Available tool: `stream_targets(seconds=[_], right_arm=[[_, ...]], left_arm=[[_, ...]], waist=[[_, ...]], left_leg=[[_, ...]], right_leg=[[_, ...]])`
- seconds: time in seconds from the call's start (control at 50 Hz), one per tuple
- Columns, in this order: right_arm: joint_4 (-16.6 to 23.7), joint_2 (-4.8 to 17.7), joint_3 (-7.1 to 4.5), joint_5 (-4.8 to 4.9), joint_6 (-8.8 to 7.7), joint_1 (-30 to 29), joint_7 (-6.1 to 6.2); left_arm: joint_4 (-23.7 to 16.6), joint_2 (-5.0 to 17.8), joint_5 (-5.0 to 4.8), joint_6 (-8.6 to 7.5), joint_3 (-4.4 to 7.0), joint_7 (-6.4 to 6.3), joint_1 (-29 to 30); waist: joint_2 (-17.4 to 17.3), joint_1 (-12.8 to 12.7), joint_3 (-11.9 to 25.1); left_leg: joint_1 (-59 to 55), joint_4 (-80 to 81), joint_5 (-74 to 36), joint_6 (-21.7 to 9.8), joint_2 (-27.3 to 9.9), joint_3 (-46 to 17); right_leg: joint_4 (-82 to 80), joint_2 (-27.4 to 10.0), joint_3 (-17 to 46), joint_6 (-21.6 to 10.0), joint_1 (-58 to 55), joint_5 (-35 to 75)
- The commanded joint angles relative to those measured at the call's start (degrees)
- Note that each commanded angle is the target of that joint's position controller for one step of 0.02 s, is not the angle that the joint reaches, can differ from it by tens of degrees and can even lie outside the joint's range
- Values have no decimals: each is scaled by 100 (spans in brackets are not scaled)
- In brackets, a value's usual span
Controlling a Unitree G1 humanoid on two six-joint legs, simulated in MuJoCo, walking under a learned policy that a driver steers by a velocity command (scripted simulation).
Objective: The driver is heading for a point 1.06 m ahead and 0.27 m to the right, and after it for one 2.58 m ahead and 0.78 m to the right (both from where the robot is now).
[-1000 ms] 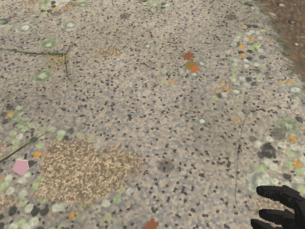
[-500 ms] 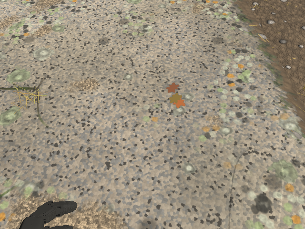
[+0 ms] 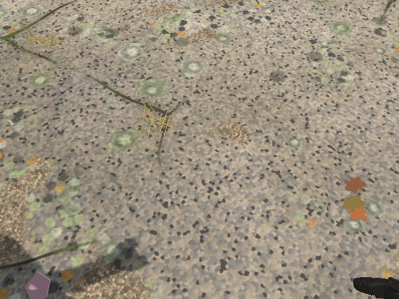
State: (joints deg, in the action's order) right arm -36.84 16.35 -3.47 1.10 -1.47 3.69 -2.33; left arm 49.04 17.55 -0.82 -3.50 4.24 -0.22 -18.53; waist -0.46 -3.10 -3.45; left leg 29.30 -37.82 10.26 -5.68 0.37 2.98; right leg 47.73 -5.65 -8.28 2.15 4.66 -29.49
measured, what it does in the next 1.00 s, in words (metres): walks ahead, turning right: right foot, then left foot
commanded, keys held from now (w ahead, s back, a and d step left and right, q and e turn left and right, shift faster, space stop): w+e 0.86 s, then w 0.14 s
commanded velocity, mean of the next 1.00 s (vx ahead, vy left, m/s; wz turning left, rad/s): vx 0.50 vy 0.00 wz -0.39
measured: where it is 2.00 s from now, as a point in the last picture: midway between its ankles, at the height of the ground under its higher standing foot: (295, 155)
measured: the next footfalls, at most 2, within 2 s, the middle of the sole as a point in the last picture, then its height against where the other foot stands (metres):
right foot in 0.52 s outside the picture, level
left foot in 0.98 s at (228, 206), level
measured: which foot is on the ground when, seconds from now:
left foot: down 0.00-0.54, up 0.56-0.96, down 0.98-1.00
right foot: up 0.00-0.50, down 0.52-1.00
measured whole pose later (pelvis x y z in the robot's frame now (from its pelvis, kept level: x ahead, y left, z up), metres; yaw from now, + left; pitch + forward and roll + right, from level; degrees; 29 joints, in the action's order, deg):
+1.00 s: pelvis +0.58 -0.08 +0.01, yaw -29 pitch +2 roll +0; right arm -40.4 15.8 -2.4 -0.6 -7.1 3.9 -1.3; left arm 42.2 17.6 -0.8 -1.9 4.7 -0.8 -20.9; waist 0.4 -3.4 0.0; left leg 27.0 -29.9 6.2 -0.5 0.9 -1.5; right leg 36.1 4.4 11.7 -2.3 6.7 -27.4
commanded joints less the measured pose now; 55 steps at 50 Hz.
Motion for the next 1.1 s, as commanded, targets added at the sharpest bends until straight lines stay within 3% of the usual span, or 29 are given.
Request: stream_targets(seconds=[0.02,0.04,0.06,0.1,0.14,0.26,0.36,0.44,0.48,0.5,0.52,0.54,0.56,0.58,0.6,0.62,0.64,0.68,0.76,0.8,0.86,0.92,0.96,0.98,1.0,1.02,1.04,1.08,1.1], right_arm=[[-143,1121,-328,-80,-136,1956,73],[-172,986,-280,-81,-188,1588,74],[-188,725,-206,-101,-222,1206,78],[-195,483,-142,-185,-321,898,72],[-324,508,-161,-189,-447,860,77],[-612,588,-171,-220,-493,977,230],[-925,746,-211,-144,-375,1435,303],[-993,915,-258,-89,-152,1462,367],[-944,1083,-296,-70,-58,1359,444],[-922,1147,-305,-68,-23,1278,470],[-863,1144,-284,-36,-41,1109,491],[-645,500,-90,-213,-170,1562,419],[-507,298,48,-167,-427,1586,297],[-361,739,-73,63,-613,850,189],[-238,757,-56,140,-703,600,157],[-294,706,-64,25,-719,597,191],[-345,771,-116,-96,-667,680,220],[-342,696,-127,-169,-520,889,226],[-123,378,-2,-207,-407,270,263],[-27,284,50,-177,-435,-175,229],[97,447,5,-65,-488,-507,165],[41,676,-83,-61,-573,-278,91],[-148,798,-184,-116,-623,392,106],[-229,1016,-255,-208,-657,1055,135],[-360,1581,-391,-296,-628,1725,145],[-612,1440,-402,-124,-569,2118,65],[-512,970,-268,-47,-555,1804,70],[-452,651,-136,-142,-477,1236,91],[-465,530,-85,-173,-474,1091,103]], left_arm=[[-639,836,-300,-325,71,102,427],[-701,741,-269,-347,34,68,621],[-629,713,-130,-316,48,28,660],[-445,632,-106,-136,77,37,236],[-360,437,-112,21,57,18,128],[-526,232,-62,13,20,81,796],[-889,29,-43,-9,-99,258,1624],[-1205,104,-45,-3,-74,426,1812],[-1204,323,-50,47,46,440,1324],[-1098,570,-63,63,172,408,688],[-900,900,-54,80,351,318,-254],[-815,1499,-41,122,504,192,-720],[-951,1458,-44,48,437,209,-614],[-953,1039,-6,10,321,209,-557],[-980,833,-18,-24,264,203,-236],[-1048,676,-40,-34,211,204,164],[-1145,497,-4,-39,149,182,447],[-1262,519,35,-44,143,131,621],[-1213,825,-7,-25,232,-10,415],[-1163,851,-37,29,245,-48,218],[-1064,858,-72,85,254,-59,-81],[-1003,719,-41,95,219,-85,-137],[-1004,568,9,110,169,-69,-81],[-1056,289,55,96,56,-42,-113],[-1115,-84,-3,36,-61,-45,-923],[-1076,143,-129,-10,-62,-48,-1102],[-1090,650,-172,-13,55,-49,-502],[-1314,645,3,-19,55,-48,410],[-1334,561,46,-28,67,-26,446]], waist=[[-508,1134,1781],[-337,905,1224],[-248,688,863],[-452,345,710],[-291,234,533],[-222,417,127],[-106,783,-212],[-252,666,-86],[-538,304,350],[-566,-67,703],[-322,-620,1149],[971,-367,1751],[1122,-184,2519],[587,-486,2044],[284,-298,1310],[-113,12,826],[-55,214,597],[147,437,520],[318,280,328],[458,51,349],[587,-99,408],[746,41,459],[796,414,626],[480,717,1218],[-989,552,2036],[-1861,635,2119],[-1008,784,1284],[-346,684,443],[-430,526,321]], left_leg=[[-4687,2025,622,-1352,-2146,-3863],[-3823,2040,133,-1115,-1932,-3031],[-3094,2129,-354,-943,-1698,-2401],[-2301,2519,-771,-790,-1455,-1688],[-2035,2806,-1189,-769,-1409,-1163],[-2286,3093,-1680,-374,-1131,83],[-3134,3026,-2130,-238,-1389,484],[-3861,2224,-4142,-177,-1591,744],[-3929,1260,-5961,-74,-1593,846],[-3676,352,-6179,4,-1527,875],[-2821,-1024,-5325,204,-1276,955],[-438,-3180,-1048,555,-523,855],[1060,-4442,2403,654,440,-427],[1674,-4527,2026,506,29,-1010],[1728,-4024,1495,399,-239,-936],[1450,-3427,1203,432,-464,-858],[1064,-3018,986,512,-611,-830],[595,-2611,782,723,-673,-751],[295,-961,-360,1045,-483,-506],[-49,-22,-1174,1067,-255,-460],[-266,608,-1458,1024,-92,-615],[-400,859,-1099,761,-196,-735],[-1265,1112,-771,469,-118,-521],[-2373,1033,-636,159,-669,-1024],[-4324,1282,69,-729,-1890,-3240],[-4763,2114,1912,-1167,-2382,-5161],[-4171,2282,2581,-914,-2189,-4661],[-2843,2356,1402,-653,-1682,-3145],[-2464,2464,864,-603,-1474,-2725]], right_leg=[[3165,240,1200,-272,4078,-121],[2753,-39,1172,-348,3985,420],[2380,-240,1178,-333,3709,808],[2070,-399,1325,-305,2991,1323],[1818,-358,1381,-229,2959,1612],[53,-91,1388,-142,3407,3462],[-1018,15,939,-326,3686,3607],[-1289,343,422,-602,3553,2614],[-1171,734,109,-845,2723,1997],[-1272,910,106,-1021,1843,1918],[-1812,925,436,-1285,295,2329],[-1740,-494,2807,-2084,-1962,2342],[-2701,-1413,5623,-2941,-2986,1643],[-3003,-1241,4979,-2564,-2711,1543],[-3072,-1023,4148,-2303,-1863,1776],[-3147,-752,3550,-2098,-960,2306],[-3270,-552,3133,-2010,-318,2812],[-3484,-360,2838,-2025,404,3324],[-3503,64,2119,-1778,1206,3518],[-3376,234,2018,-1565,1303,3040],[-3121,49,2453,-1436,1003,2445],[-2645,-304,2879,-1305,415,2238],[-2005,-120,2821,-1111,387,2827],[-807,199,2493,-910,710,2692],[1243,988,1797,-468,2350,1140],[2339,1065,1775,-348,3655,-424],[2766,765,1956,-381,4090,-7],[2381,370,1591,-416,3951,761],[2011,172,1551,-420,3715,1028]])
Velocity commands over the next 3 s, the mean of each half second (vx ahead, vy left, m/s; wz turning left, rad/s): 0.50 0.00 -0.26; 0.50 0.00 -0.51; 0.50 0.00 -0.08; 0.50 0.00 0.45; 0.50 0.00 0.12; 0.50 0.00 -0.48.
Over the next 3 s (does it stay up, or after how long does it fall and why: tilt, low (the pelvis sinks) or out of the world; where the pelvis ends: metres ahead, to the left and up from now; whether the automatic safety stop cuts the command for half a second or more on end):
stays up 1.62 -0.45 0.02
